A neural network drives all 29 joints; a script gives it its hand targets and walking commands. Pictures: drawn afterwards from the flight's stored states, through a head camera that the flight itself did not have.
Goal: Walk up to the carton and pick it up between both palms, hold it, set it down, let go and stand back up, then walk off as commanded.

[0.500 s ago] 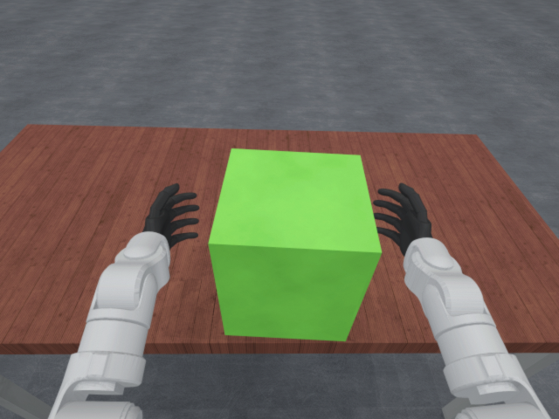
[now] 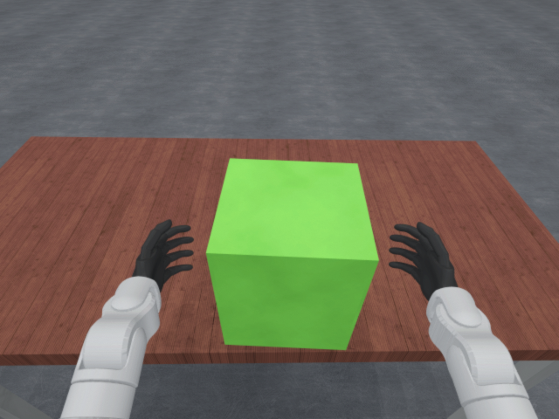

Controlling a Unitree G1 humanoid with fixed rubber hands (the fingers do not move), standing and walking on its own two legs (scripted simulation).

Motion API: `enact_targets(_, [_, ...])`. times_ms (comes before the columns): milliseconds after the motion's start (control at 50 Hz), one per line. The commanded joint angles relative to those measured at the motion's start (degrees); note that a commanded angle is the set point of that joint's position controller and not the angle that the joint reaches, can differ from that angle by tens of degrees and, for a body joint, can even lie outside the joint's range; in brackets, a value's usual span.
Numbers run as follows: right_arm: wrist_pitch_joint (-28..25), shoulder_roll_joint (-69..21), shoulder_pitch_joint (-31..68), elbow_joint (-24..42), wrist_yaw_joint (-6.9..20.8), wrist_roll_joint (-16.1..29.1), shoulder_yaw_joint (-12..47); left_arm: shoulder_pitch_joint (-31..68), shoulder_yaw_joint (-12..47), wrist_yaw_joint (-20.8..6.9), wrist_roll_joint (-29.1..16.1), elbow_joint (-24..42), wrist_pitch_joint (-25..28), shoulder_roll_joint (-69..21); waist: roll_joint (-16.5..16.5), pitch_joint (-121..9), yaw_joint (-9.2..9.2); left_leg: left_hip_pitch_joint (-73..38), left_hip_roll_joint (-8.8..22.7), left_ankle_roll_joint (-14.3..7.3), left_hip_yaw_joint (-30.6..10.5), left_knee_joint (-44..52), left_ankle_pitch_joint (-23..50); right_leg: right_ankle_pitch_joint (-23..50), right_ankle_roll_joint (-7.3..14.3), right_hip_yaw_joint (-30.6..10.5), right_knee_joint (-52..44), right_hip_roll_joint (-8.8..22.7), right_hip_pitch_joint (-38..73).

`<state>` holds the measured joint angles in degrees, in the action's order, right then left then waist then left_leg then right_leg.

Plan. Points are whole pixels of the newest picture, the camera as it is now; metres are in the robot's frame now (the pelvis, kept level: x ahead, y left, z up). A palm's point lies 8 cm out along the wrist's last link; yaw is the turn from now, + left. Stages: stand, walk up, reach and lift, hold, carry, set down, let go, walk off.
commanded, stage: set down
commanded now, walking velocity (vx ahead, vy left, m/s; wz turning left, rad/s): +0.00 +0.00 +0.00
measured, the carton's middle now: (289, 256) +0.39 +0.00 +0.03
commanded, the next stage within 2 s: let go in 1.88 s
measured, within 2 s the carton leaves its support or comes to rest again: neither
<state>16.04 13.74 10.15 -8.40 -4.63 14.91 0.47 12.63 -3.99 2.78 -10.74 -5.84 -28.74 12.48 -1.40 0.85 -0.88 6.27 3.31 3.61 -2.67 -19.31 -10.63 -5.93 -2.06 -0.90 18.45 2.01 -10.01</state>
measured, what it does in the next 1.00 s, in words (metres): stands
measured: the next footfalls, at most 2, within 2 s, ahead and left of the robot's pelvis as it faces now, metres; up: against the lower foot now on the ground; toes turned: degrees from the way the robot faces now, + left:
none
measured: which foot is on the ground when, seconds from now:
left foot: down 0.00-1.00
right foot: down 0.00-1.00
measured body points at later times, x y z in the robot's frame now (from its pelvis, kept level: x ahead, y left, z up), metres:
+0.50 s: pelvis +0.01 +0.01 +0.00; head +0.03 +0.01 +0.45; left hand +0.24 +0.23 +0.00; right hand +0.24 -0.19 +0.01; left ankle +0.00 +0.16 -0.75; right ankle +0.05 -0.14 -0.75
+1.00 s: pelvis +0.02 +0.01 +0.00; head +0.04 +0.02 +0.45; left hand +0.22 +0.20 -0.03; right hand +0.19 -0.20 -0.04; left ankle +0.00 +0.16 -0.75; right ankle +0.05 -0.14 -0.75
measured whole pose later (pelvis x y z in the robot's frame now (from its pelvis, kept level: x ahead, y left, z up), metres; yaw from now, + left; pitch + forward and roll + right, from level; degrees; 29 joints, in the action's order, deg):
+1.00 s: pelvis +0.02 +0.01 +0.00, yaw -2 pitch -6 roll +0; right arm -6.4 7.0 -20.6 -15.6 -2.9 6.1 -0.3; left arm -15.7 3.4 4.0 -5.2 -7.7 -4.2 7.6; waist -0.8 8.3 3.3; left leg 1.4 3.8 3.3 -0.9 -21.0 -14.0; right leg -8.8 -2.4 -2.5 20.1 1.5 -5.9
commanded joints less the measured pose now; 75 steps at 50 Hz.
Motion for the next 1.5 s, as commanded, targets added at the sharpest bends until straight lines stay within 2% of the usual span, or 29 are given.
enact_targets(0, [-5.43,4.55,6.08,9.49,-0.71,-2.30,-2.82,9.29,-3.07,-0.56,2.64,7.88,4.52,3.88,-0.27,-10.47,-1.09,7.15,-5.89,-3.08,5.00,6.05,3.94,4.72,0.75,1.70,-1.69,-4.19,19.31])
enact_targets(20, [-8.08,2.65,-8.18,9.16,-0.81,-0.69,-0.03,-6.58,-5.08,-0.98,6.36,12.03,6.68,0.77,1.19,-7.00,1.32,0.78,-5.76,-2.15,4.53,5.78,10.80,10.08,0.87,1.61,-1.43,-4.22,21.58])
enact_targets(60, [-10.41,3.74,11.48,17.50,-2.27,-3.46,-3.84,14.26,-5.61,-0.76,4.28,15.11,8.79,6.58,1.28,-15.71,1.94,3.85,-6.86,-1.67,6.43,3.68,9.99,9.54,-0.23,1.37,-0.77,-4.31,17.48])
enact_targets(120, [-15.20,1.15,-12.96,16.96,-2.13,-5.33,-4.53,-11.13,-4.25,-0.44,6.68,15.08,12.61,0.44,-2.54,-6.97,1.49,0.03,-6.21,-1.79,5.44,5.15,10.71,8.84,0.31,1.60,-1.87,-4.89,19.06])
enact_targets(140, [-15.72,2.11,6.52,24.07,-2.87,-6.22,-5.82,11.46,-4.13,-0.10,3.67,17.34,13.84,6.54,0.76,-13.45,2.73,4.68,-6.85,-1.45,7.07,3.88,7.35,6.69,0.17,0.82,-1.34,-4.19,15.53])
enact_targets(160, [-16.67,-2.69,-15.98,18.06,-1.35,-5.48,-2.81,-11.59,-1.99,0.43,4.82,14.39,16.93,0.76,-0.62,-5.95,1.27,0.73,-5.86,-1.93,5.06,4.83,8.00,6.26,1.04,1.41,-1.93,-4.32,18.33])
enact_targets(200, [-19.50,0.35,-3.22,25.26,-1.37,-6.87,-5.18,1.97,-1.63,1.23,2.30,22.27,20.31,6.28,2.50,-13.87,4.11,2.27,-6.24,-0.64,6.98,2.93,9.19,5.42,1.20,0.90,-0.55,-5.07,13.31])
enact_targets(220, [-20.73,-2.91,-17.15,23.24,-0.62,-6.78,-2.25,-13.59,-1.55,1.64,3.50,21.17,22.58,3.41,1.30,-9.55,4.37,-0.70,-5.95,-0.75,5.75,2.78,11.63,7.59,1.42,2.14,-0.78,-4.71,15.92])
enact_targets(240, [-19.85,0.65,-1.06,26.33,-0.52,-7.34,-6.50,4.66,0.62,1.85,-0.57,19.67,23.13,7.23,1.98,-14.78,3.15,4.30,-6.06,-1.37,6.49,2.26,6.23,2.48,1.80,1.08,-0.51,-4.59,10.80])
enact_targets(260, [-22.49,-4.14,-28.10,21.64,0.67,-7.77,-2.00,-24.83,1.55,2.19,2.07,18.41,26.59,0.79,0.04,-8.69,3.24,0.10,-5.50,-1.44,5.02,1.92,10.51,6.00,2.34,1.93,-0.31,-5.22,14.45])
enact_targets(280, [-22.26,-0.97,-7.10,27.71,-0.25,-8.49,-6.71,-1.42,1.87,1.94,-1.84,21.78,27.12,8.61,0.77,-16.67,2.03,2.99,-5.69,-1.01,6.95,0.74,7.07,3.06,2.01,0.29,0.53,-4.45,11.15])
enact_targets(320, [-23.58,-3.96,-24.13,23.43,1.62,-7.00,-2.62,-20.57,3.18,3.42,-1.27,20.26,30.15,4.72,2.07,-13.82,3.55,1.70,-5.08,-1.19,5.00,0.09,10.23,5.81,3.08,0.48,0.60,-4.51,12.85])
enact_targets(400, [-24.10,-2.94,-14.91,20.87,1.37,-6.87,-4.37,-11.84,5.16,2.62,-3.81,17.18,31.99,8.73,3.94,-14.55,1.48,3.29,-4.72,-0.67,5.77,-0.24,8.44,2.65,3.52,-0.17,0.81,-4.32,8.28])
enact_targets(440, [-22.66,0.57,-0.61,20.67,2.27,-6.81,-7.02,1.87,6.44,3.07,-5.94,14.64,31.79,11.30,4.38,-19.05,1.12,7.74,-4.12,-0.86,5.78,0.42,3.13,-2.33,3.77,0.23,1.27,-3.95,7.71])
enact_targets(460, [-22.18,-3.44,-18.75,10.77,2.77,-5.49,-2.53,-17.84,7.27,2.66,-2.42,7.34,31.06,5.29,4.32,-10.00,0.67,6.04,-3.66,-1.14,4.40,1.00,4.45,-0.77,4.12,-0.05,0.49,-3.59,9.88])
enact_targets(540, [-20.32,-1.05,-15.00,4.38,1.96,-6.77,-2.70,-12.64,7.27,1.15,-0.81,1.96,27.83,2.26,3.92,-6.74,-1.30,4.88,-3.56,-0.34,4.10,3.41,4.08,-0.76,4.61,-0.12,-1.08,-3.81,11.24])
enact_targets(620, [-20.01,-2.28,-18.26,-1.12,2.07,-4.96,1.10,-18.44,5.20,0.88,2.33,-1.14,25.87,-0.30,1.50,-3.27,2.19,4.56,-4.55,-0.61,4.80,3.57,7.27,0.68,3.58,0.56,-1.32,-4.39,12.45])
enact_targets(740, [-23.29,1.73,-12.00,11.83,0.89,-6.59,-2.34,-10.76,3.95,1.15,3.72,10.37,25.02,-1.65,-0.69,-6.46,2.67,1.75,-5.49,0.29,5.54,3.77,10.94,3.25,2.10,3.08,-1.20,-6.26,12.73])
enact_targets(760, [-21.67,1.62,-14.13,-1.10,1.06,-8.69,-1.63,-16.31,4.70,1.13,7.97,-1.40,21.45,-4.04,1.26,1.35,2.97,0.98,-5.45,0.57,5.07,4.99,9.25,1.39,2.17,3.53,-2.54,-6.10,12.14])
enact_targets(780, [-23.90,0.62,-14.01,12.54,0.82,-6.45,-2.29,-11.92,3.67,1.28,4.74,10.52,24.96,-1.08,-0.75,-6.03,3.12,1.46,-5.46,-0.18,5.59,3.85,9.55,2.83,1.96,2.56,-1.83,-5.39,14.54])
enact_targets(800, [-23.45,0.05,-21.06,2.01,1.10,-8.30,-1.19,-22.38,3.61,1.61,7.89,2.97,23.27,-2.03,-0.23,-0.23,4.28,-1.04,-5.84,0.29,5.40,3.92,10.15,2.68,2.13,2.66,-2.59,-5.46,13.65])
enact_targets(840, [-27.28,-0.40,-22.42,12.39,0.60,-7.84,-3.33,-20.95,1.83,2.39,5.49,14.72,26.86,0.81,0.25,-9.05,5.22,-2.87,-6.04,0.22,6.51,1.66,16.96,9.52,2.08,2.26,-0.61,-5.68,15.44])
enact_targets(940, [-28.43,-1.23,-21.72,13.30,1.57,-7.98,-4.04,-21.19,2.06,3.14,4.05,13.91,28.60,4.29,2.08,-6.19,5.55,1.44,-5.36,-0.82,6.75,0.91,8.54,1.93,2.48,0.93,-0.02,-4.76,12.67])
enact_targets(960, [-26.58,-0.77,-20.79,0.67,2.35,-10.23,-3.07,-24.66,2.39,2.62,7.59,0.38,25.65,2.93,3.64,-0.59,6.52,1.24,-5.83,-0.81,6.43,1.99,7.34,0.61,2.93,1.18,-1.53,-4.13,10.82])
enact_targets(1000, [-29.50,-0.60,-20.67,12.09,2.15,-8.80,-5.25,-21.35,3.43,2.93,2.79,12.35,28.98,5.46,1.13,-7.73,4.45,1.09,-5.46,-1.10,6.53,0.41,9.63,4.46,2.26,0.99,-0.38,-4.47,12.26])
enact_targets(1140, [-30.07,0.07,-24.87,6.20,2.68,-7.11,-4.17,-22.73,4.69,1.24,1.97,5.64,30.65,3.43,-0.46,-7.63,1.89,0.52,-4.44,-0.97,5.91,0.72,13.46,6.26,2.03,2.00,0.22,-4.76,10.58])
enact_targets(1240, [-24.56,-0.47,-21.20,-16.29,2.54,-11.11,-1.24,-22.99,5.30,-1.76,8.44,-14.73,24.88,0.60,3.00,6.37,1.44,1.70,-4.80,-0.32,7.16,3.68,3.36,-5.27,3.23,1.46,-4.39,-3.26,8.37])
enact_targets(1380, [-23.12,0.08,-19.87,-10.07,1.88,-11.73,-1.10,-19.60,5.14,-2.09,7.21,-11.19,21.68,1.36,-3.14,6.47,1.83,4.26,-5.24,-2.06,7.95,4.82,-4.02,-9.98,2.83,1.21,-3.81,-3.63,10.90])
enact_targets(1480, [-18.98,3.20,-15.43,-17.14,4.11,-13.85,-3.69,-18.96,5.57,-1.18,12.13,-15.73,16.93,-2.73,2.65,11.10,2.66,8.22,-3.88,-1.49,7.37,8.04,-10.77,-14.13,3.65,3.48,-2.24,-5.35,11.99])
